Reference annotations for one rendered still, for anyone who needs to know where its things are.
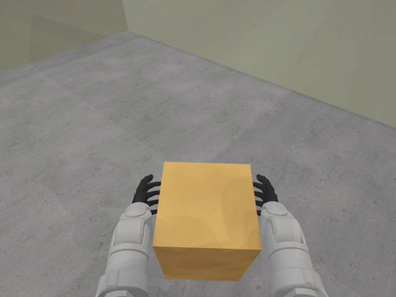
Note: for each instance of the carton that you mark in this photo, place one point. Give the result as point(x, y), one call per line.
point(206, 226)

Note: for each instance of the robot left forearm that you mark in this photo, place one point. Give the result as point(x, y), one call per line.
point(126, 269)

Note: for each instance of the robot left hand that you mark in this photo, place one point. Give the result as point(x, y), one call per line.
point(142, 195)

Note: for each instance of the robot right forearm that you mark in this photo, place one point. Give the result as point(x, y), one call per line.
point(292, 272)

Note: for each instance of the robot right hand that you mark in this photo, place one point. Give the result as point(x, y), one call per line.
point(267, 195)

